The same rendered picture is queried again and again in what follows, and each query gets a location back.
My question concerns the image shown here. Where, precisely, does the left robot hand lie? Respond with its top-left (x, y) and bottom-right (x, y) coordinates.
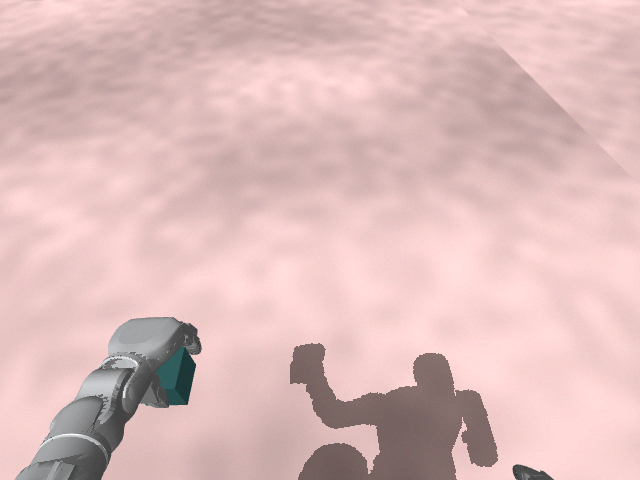
top-left (108, 317), bottom-right (202, 408)

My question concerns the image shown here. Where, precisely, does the cube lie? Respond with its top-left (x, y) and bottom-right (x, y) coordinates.
top-left (145, 347), bottom-right (196, 406)

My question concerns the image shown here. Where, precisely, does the left robot arm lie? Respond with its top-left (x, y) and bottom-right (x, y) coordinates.
top-left (15, 352), bottom-right (152, 480)

